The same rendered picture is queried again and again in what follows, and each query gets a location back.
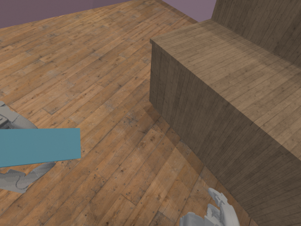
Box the table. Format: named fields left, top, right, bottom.
left=149, top=0, right=301, bottom=226

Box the sponge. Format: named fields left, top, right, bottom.
left=0, top=128, right=81, bottom=168

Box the right robot thigh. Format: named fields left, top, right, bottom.
left=179, top=214, right=205, bottom=226

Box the robot right hand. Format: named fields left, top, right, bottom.
left=204, top=188, right=240, bottom=226

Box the robot left hand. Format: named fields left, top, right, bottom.
left=0, top=101, right=56, bottom=194

